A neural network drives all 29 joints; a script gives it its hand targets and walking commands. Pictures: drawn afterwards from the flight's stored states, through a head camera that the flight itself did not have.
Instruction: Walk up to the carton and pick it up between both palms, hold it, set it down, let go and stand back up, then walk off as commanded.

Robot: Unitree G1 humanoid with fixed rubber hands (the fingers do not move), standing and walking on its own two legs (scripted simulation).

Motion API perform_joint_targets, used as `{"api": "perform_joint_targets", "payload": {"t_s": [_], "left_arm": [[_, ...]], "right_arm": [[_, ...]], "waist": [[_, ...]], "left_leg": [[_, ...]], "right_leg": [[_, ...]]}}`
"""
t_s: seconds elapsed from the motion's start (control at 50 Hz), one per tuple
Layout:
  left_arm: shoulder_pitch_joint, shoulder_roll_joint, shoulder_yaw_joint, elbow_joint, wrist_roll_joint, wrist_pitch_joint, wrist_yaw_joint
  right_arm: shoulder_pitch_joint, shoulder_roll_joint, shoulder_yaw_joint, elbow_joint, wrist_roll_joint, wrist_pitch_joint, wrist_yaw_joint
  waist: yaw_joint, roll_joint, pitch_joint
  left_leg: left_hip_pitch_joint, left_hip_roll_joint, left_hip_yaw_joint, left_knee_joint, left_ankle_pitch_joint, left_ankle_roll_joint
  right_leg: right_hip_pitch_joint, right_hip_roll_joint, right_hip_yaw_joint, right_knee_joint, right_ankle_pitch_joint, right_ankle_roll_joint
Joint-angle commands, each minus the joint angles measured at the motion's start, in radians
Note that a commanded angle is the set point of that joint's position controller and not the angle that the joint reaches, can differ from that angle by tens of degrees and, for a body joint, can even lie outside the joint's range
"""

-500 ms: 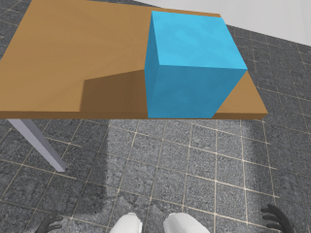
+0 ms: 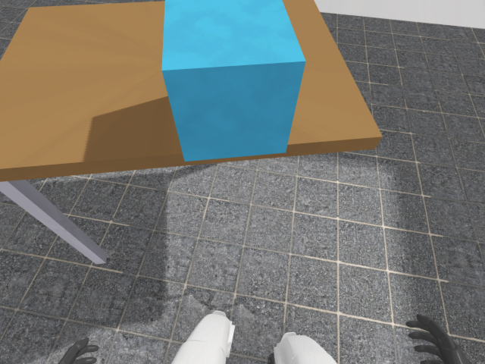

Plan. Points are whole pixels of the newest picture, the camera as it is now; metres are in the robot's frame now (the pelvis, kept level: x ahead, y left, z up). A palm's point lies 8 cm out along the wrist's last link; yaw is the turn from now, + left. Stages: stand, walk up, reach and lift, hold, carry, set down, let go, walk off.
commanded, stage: walk off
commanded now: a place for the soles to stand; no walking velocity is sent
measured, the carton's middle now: (229, 80) +0.61 +0.06 +0.07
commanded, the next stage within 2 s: none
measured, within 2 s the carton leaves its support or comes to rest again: neither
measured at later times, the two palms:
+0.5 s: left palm out of the picture +0.03 +0.35 -0.12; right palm out of the picture +0.09 -0.26 -0.04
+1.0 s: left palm out of the picture -0.03 +0.27 -0.09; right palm out of the picture -0.01 -0.35 -0.09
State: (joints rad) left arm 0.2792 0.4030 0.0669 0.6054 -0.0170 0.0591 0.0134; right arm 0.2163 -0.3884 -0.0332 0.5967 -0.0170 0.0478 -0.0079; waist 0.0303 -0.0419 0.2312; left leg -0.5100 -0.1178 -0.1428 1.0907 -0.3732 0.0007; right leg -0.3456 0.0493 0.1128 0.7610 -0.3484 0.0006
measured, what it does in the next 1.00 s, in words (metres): walks backwards: left foot, then right foot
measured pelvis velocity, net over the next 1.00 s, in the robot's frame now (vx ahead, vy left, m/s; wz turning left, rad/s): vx -0.13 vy -0.05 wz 0.02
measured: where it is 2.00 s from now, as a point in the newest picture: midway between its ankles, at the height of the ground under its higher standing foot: outside the picture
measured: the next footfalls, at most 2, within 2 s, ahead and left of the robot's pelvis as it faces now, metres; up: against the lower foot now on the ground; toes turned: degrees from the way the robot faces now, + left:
left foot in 0.30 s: +0.02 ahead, +0.14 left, +0.00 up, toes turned -3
right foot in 0.86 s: -0.02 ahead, -0.16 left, +0.00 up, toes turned +6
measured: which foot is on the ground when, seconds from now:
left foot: up 0.00-0.28, down 0.30-0.86, up 0.88-1.00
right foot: down 0.00-0.30, up 0.32-0.84, down 0.86-1.00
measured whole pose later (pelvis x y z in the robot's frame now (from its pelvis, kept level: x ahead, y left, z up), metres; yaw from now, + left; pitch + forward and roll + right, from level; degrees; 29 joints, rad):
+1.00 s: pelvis -0.13 -0.05 -0.01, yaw +1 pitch -5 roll +2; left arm 0.23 0.41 0.06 0.61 -0.02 0.04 0.01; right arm 0.25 -0.40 -0.04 0.60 -0.02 0.04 -0.01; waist 0.03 -0.02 0.26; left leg -0.48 -0.14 -0.19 1.23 -0.42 0.00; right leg -0.38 0.03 0.08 0.82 -0.35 -0.01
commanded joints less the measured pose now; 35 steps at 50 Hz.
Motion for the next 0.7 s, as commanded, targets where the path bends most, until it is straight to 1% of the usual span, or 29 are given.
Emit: {"api": "perform_joint_targets", "payload": {"t_s": [0.0, 0.02, 0.04, 0.06, 0.08, 0.1, 0.14, 0.18, 0.22, 0.24, 0.26, 0.28, 0.3, 0.32, 0.34, 0.36, 0.38, 0.4, 0.42, 0.44, 0.46, 0.5, 0.54, 0.56, 0.58, 0.62, 0.64, 0.66, 0.68], "left_arm": [[-0.095, 0.256, 0.083, -0.095, 0.049, -0.039, 0.011], [-0.058, 0.250, 0.081, -0.088, 0.045, -0.042, 0.014], [-0.040, 0.252, 0.079, -0.095, 0.045, -0.046, 0.019], [-0.001, 0.248, 0.075, -0.089, 0.042, -0.048, 0.023], [0.030, 0.238, 0.069, -0.081, 0.038, -0.048, 0.027], [0.033, 0.238, 0.068, -0.079, 0.036, -0.046, 0.031], [0.026, 0.234, 0.066, -0.067, 0.033, -0.042, 0.031], [-0.016, 0.248, 0.065, -0.072, 0.033, -0.035, 0.028], [-0.077, 0.262, 0.063, -0.060, 0.025, -0.029, 0.017], [-0.085, 0.253, 0.058, -0.055, 0.023, -0.022, 0.015], [-0.062, 0.219, 0.056, -0.045, 0.017, -0.016, 0.015], [-0.067, 0.174, 0.050, -0.046, 0.011, -0.009, 0.016], [-0.089, 0.220, 0.067, -0.035, 0.016, -0.003, 0.030], [-0.096, 0.241, 0.072, -0.029, 0.025, 0.000, 0.035], [-0.082, 0.248, 0.076, -0.009, 0.021, -0.002, 0.034], [-0.055, 0.246, 0.076, 0.004, 0.018, -0.002, 0.029], [-0.018, 0.240, 0.075, 0.020, 0.015, -0.003, 0.025], [0.021, 0.243, 0.075, 0.024, 0.015, -0.002, 0.021], [0.029, 0.249, 0.077, 0.021, 0.015, -0.001, 0.020], [0.018, 0.251, 0.081, 0.021, 0.014, 0.000, 0.017], [0.024, 0.243, 0.077, 0.017, 0.014, -0.001, 0.015], [0.022, 0.247, 0.080, 0.012, 0.021, 0.002, 0.013], [0.004, 0.241, 0.078, 0.003, 0.027, 0.000, 0.014], [-0.005, 0.234, 0.074, -0.001, 0.026, 0.000, 0.014], [0.005, 0.235, 0.074, -0.009, 0.028, 0.001, 0.014], [0.008, 0.236, 0.073, -0.004, 0.029, 0.001, 0.010], [0.017, 0.236, 0.074, -0.013, 0.030, 0.000, 0.008], [0.014, 0.227, 0.072, -0.009, 0.031, -0.001, 0.007], [0.016, 0.230, 0.073, -0.008, 0.030, -0.002, 0.004]], "right_arm": [[0.150, -0.254, -0.103, -0.002, 0.012, -0.010, -0.021], [0.143, -0.238, -0.096, -0.018, 0.014, -0.014, -0.021], [0.138, -0.226, -0.091, -0.026, 0.016, -0.018, -0.022], [0.111, -0.216, -0.089, -0.039, 0.014, -0.019, -0.022], [0.099, -0.202, -0.084, -0.049, 0.016, -0.023, -0.024], [0.105, -0.197, -0.083, -0.048, 0.017, -0.022, -0.026], [0.112, -0.193, -0.084, -0.045, 0.018, -0.028, -0.026], [0.152, -0.202, -0.089, -0.029, 0.019, -0.029, -0.024], [0.201, -0.201, -0.096, 0.011, 0.005, -0.035, -0.019], [0.227, -0.208, -0.100, 0.023, -0.006, -0.039, -0.017], [0.208, -0.237, -0.104, 0.018, -0.023, -0.042, -0.013], [0.160, -0.300, -0.110, 0.003, -0.031, -0.040, -0.016], [0.150, -0.354, -0.119, 0.000, -0.025, -0.037, -0.014], [0.109, -0.380, -0.116, -0.015, -0.028, -0.041, -0.019], [0.056, -0.352, -0.105, -0.025, -0.027, -0.040, -0.022], [0.019, -0.320, -0.094, -0.030, -0.026, -0.044, -0.025], [-0.001, -0.289, -0.085, -0.031, -0.026, -0.048, -0.027], [0.004, -0.279, -0.086, -0.039, -0.021, -0.048, -0.028], [0.024, -0.266, -0.085, -0.035, -0.017, -0.048, -0.031], [0.055, -0.262, -0.094, -0.038, -0.016, -0.047, -0.034], [0.056, -0.254, -0.095, -0.037, -0.013, -0.049, -0.038], [0.082, -0.262, -0.104, -0.038, -0.008, -0.046, -0.041], [0.098, -0.264, -0.108, -0.033, -0.006, -0.049, -0.045], [0.107, -0.262, -0.108, -0.030, -0.005, -0.048, -0.046], [0.091, -0.271, -0.108, -0.035, -0.004, -0.048, -0.045], [0.066, -0.275, -0.106, -0.043, -0.008, -0.046, -0.047], [0.051, -0.283, -0.106, -0.046, -0.011, -0.045, -0.044], [0.042, -0.279, -0.103, -0.044, -0.010, -0.044, -0.045], [0.026, -0.285, -0.105, -0.052, -0.015, -0.042, -0.041]], "waist": [[-0.023, -0.065, -0.173], [-0.007, -0.044, -0.200], [0.009, -0.049, -0.233], [0.028, -0.068, -0.243], [0.045, -0.061, -0.273], [0.056, -0.092, -0.297], [0.054, -0.124, -0.284], [0.020, -0.123, -0.267], [-0.042, -0.136, -0.256], [-0.063, -0.103, -0.264], [-0.059, 0.026, -0.250], [-0.055, 0.224, -0.207], [-0.072, 0.179, -0.192], [-0.078, 0.170, -0.142], [-0.055, 0.136, -0.083], [-0.039, 0.126, -0.064], [-0.025, 0.123, -0.088], [-0.021, 0.164, -0.110], [-0.030, 0.151, -0.147], [-0.048, 0.157, -0.172], [-0.051, 0.156, -0.184], [-0.068, 0.149, -0.195], [-0.077, 0.157, -0.206], [-0.078, 0.166, -0.198], [-0.070, 0.163, -0.196], [-0.059, 0.177, -0.185], [-0.054, 0.199, -0.180], [-0.049, 0.198, -0.163], [-0.042, 0.221, -0.152]], "left_leg": [[-0.021, -0.033, -0.061, 0.329, -0.097, -0.020], [-0.067, -0.030, -0.052, 0.284, -0.122, -0.024], [-0.076, -0.012, -0.041, 0.218, -0.139, -0.033], [-0.101, -0.004, -0.023, 0.153, -0.168, -0.035], [-0.108, 0.008, -0.007, 0.103, -0.191, -0.035], [-0.111, 0.033, -0.001, 0.027, -0.209, -0.032], [-0.067, 0.063, 0.030, -0.106, -0.226, -0.017], [0.040, 0.085, 0.068, -0.226, -0.194, 0.003], [0.231, 0.079, 0.114, -0.439, -0.034, 0.032], [0.310, 0.078, 0.093, -0.540, 0.069, 0.046], [0.341, 0.127, -0.036, -0.589, 0.168, 0.062], [0.290, 0.344, -0.351, -0.643, 0.319, 0.138], [0.152, 0.449, -0.483, -0.727, 0.227, 0.200], [0.060, 0.468, -0.556, -0.780, 0.104, 0.227], [0.027, 0.428, -0.498, -0.767, 0.064, 0.210], [0.048, 0.381, -0.421, -0.742, 0.035, 0.176], [0.125, 0.354, -0.345, -0.702, 0.085, 0.145], [0.192, 0.344, -0.303, -0.665, 0.161, 0.147], [0.261, 0.339, -0.279, -0.636, 0.234, 0.149], [0.322, 0.346, -0.284, -0.620, 0.299, 0.155], [0.358, 0.347, -0.276, -0.609, 0.345, 0.158], [0.434, 0.369, -0.297, -0.589, 0.404, 0.178], [0.445, 0.384, -0.305, -0.574, 0.469, 0.191], [0.432, 0.381, -0.292, -0.569, 0.508, 0.191], [0.415, 0.393, -0.303, -0.567, 0.508, 0.207], [0.312, 0.399, -0.274, -0.567, 0.481, 0.235], [0.308, 0.402, -0.275, -0.558, 0.479, 0.244], [0.242, 0.407, -0.271, -0.569, 0.450, 0.250], [0.213, 0.404, -0.260, -0.575, 0.413, 0.242]], "right_leg": [[-0.033, -0.269, 0.311, -0.309, 0.097, -0.217], [0.079, -0.285, 0.313, -0.272, 0.227, -0.226], [0.172, -0.291, 0.296, -0.238, 0.358, -0.231], [0.256, -0.295, 0.300, -0.217, 0.492, -0.234], [0.330, -0.301, 0.296, -0.194, 0.604, -0.238], [0.384, -0.311, 0.286, -0.163, 0.675, -0.244], [0.370, -0.307, 0.261, -0.131, 0.768, -0.240], [0.258, -0.305, 0.238, -0.114, 0.769, -0.231], [0.076, -0.255, 0.173, -0.072, 0.676, -0.179], [0.002, -0.210, 0.128, -0.015, 0.536, -0.136], [-0.107, -0.125, 0.095, 0.071, 0.299, -0.093], [-0.243, 0.043, -0.017, 0.289, -0.146, -0.040], [-0.177, 0.080, 0.053, 0.433, -0.311, -0.041], [-0.184, 0.092, 0.117, 0.502, -0.295, -0.044], [-0.191, 0.097, 0.130, 0.540, -0.244, -0.045], [-0.215, 0.102, 0.136, 0.557, -0.193, -0.039], [-0.249, 0.112, 0.132, 0.567, -0.153, -0.032], [-0.262, 0.120, 0.116, 0.584, -0.139, -0.026], [-0.268, 0.123, 0.118, 0.597, -0.143, -0.019], [-0.266, 0.131, 0.125, 0.599, -0.148, -0.015], [-0.279, 0.131, 0.132, 0.594, -0.147, -0.013], [-0.309, 0.125, 0.135, 0.560, -0.159, -0.003], [-0.300, 0.121, 0.136, 0.531, -0.177, -0.006], [-0.297, 0.118, 0.131, 0.508, -0.178, -0.011], [-0.291, 0.112, 0.117, 0.495, -0.184, -0.011], [-0.228, 0.094, 0.075, 0.477, -0.176, -0.014], [-0.221, 0.081, 0.065, 0.447, -0.172, -0.015], [-0.183, 0.076, 0.053, 0.430, -0.173, -0.018], [-0.160, 0.056, 0.035, 0.382, -0.164, -0.025]]}}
